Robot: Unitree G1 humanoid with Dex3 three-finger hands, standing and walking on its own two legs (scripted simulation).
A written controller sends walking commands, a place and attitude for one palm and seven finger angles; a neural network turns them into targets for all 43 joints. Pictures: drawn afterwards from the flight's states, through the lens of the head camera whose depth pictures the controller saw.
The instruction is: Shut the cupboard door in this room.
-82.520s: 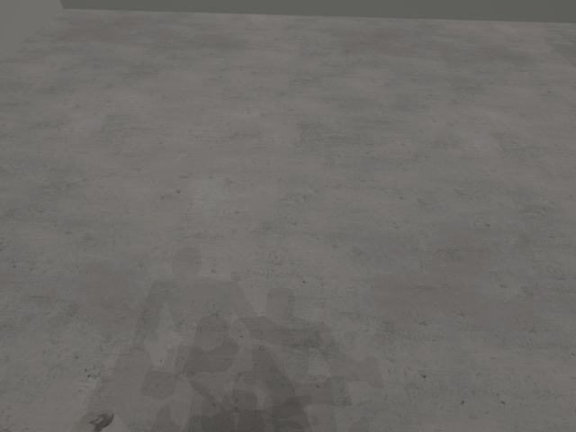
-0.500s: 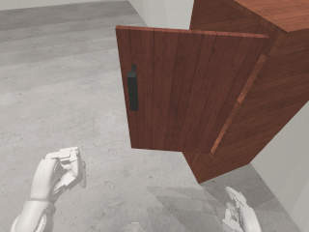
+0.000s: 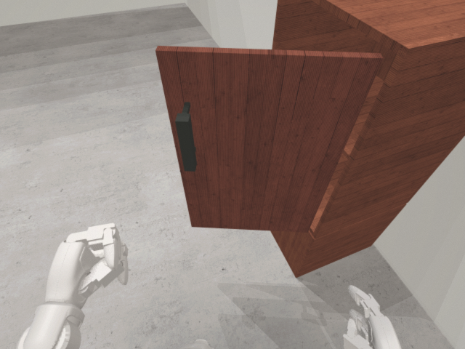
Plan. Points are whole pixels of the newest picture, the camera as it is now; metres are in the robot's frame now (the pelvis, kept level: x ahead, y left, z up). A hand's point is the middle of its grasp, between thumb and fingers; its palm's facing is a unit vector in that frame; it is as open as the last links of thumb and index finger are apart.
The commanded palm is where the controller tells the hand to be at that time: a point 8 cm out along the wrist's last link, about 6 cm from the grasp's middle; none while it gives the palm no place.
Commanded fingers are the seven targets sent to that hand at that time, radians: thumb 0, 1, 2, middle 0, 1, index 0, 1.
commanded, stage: bring the fist close to the handle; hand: left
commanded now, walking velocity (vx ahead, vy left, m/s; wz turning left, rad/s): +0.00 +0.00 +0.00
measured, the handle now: (188, 137) +0.50 +0.13 +0.08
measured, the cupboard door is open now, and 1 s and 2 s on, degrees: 65 65 59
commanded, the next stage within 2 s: push the door shut along its arc in 1.44 s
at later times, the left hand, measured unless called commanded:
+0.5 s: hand (160, 216) +0.31 +0.14 +0.08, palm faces +0.01 -1.00 -0.02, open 3.1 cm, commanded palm +0.29 +0.19 +0.08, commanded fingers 0.00 0.90 0.90 -1.30 -1.50 -1.30 -1.50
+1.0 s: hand (194, 175) +0.40 +0.10 +0.08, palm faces +0.02 -1.00 -0.02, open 3.1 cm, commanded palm +0.38 +0.15 +0.08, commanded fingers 0.00 0.90 0.90 -1.30 -1.50 -1.30 -1.50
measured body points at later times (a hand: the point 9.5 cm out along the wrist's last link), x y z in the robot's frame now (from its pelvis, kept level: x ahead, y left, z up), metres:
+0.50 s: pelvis +0.01 -0.01 +0.00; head +0.04 -0.02 +0.45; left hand +0.30 +0.20 +0.08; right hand +0.16 -0.25 -0.08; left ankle +0.04 +0.09 -0.69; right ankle -0.01 -0.11 -0.69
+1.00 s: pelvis +0.01 -0.02 +0.00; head +0.05 -0.02 +0.45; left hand +0.39 +0.16 +0.08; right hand +0.12 -0.27 -0.10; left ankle +0.04 +0.09 -0.69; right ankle -0.01 -0.11 -0.69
